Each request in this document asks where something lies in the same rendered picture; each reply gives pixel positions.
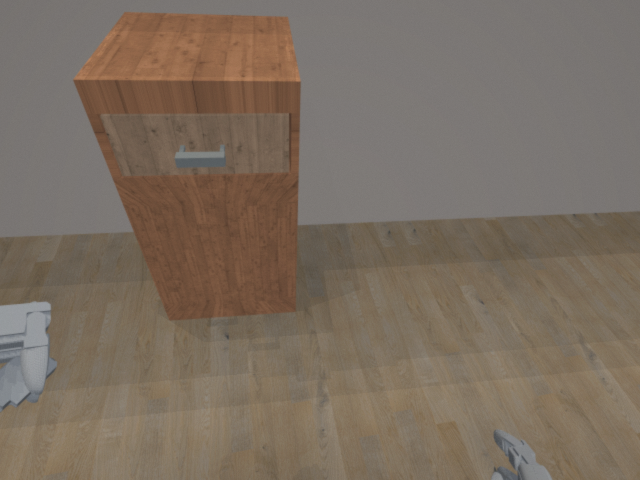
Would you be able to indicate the drawer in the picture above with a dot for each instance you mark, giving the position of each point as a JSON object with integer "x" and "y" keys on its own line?
{"x": 146, "y": 144}

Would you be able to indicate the handle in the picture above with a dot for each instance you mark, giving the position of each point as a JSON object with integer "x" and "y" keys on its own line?
{"x": 200, "y": 159}

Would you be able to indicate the cabinet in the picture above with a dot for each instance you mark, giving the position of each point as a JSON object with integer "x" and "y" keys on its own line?
{"x": 216, "y": 245}

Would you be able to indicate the robot right hand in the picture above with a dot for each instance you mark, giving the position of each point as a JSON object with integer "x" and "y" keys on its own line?
{"x": 521, "y": 457}

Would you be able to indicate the robot left hand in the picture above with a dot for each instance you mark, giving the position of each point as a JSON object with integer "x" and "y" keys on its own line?
{"x": 25, "y": 345}

